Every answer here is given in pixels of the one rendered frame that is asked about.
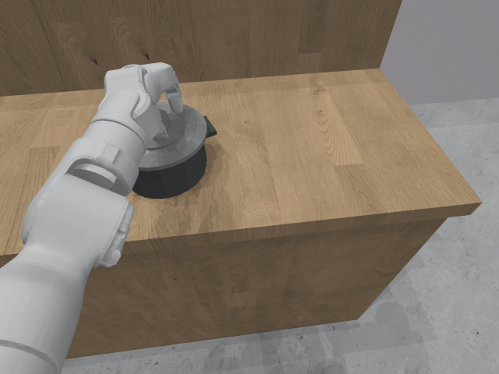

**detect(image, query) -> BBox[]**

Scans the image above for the table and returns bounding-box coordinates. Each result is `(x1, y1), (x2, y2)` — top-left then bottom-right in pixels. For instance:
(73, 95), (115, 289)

(0, 0), (482, 359)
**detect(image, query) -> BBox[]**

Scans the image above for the left robot upper arm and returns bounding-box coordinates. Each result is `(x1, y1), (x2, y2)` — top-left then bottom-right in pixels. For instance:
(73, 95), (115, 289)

(0, 173), (135, 374)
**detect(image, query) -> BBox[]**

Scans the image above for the left robot hand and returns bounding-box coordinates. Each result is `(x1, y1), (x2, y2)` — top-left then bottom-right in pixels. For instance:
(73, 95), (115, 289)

(142, 62), (183, 142)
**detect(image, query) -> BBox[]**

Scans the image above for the knob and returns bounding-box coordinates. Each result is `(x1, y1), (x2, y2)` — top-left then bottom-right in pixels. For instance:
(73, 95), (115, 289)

(159, 109), (170, 130)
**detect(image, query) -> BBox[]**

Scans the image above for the pot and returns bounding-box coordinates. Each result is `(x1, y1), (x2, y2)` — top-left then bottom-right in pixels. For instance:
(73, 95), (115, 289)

(132, 115), (217, 199)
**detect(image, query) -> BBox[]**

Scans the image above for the lid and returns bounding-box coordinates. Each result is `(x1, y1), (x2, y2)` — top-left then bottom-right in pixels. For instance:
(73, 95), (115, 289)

(138, 102), (207, 171)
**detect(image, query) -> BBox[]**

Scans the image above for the left robot forearm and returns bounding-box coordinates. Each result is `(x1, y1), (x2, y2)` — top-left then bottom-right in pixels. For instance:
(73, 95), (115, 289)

(22, 65), (161, 244)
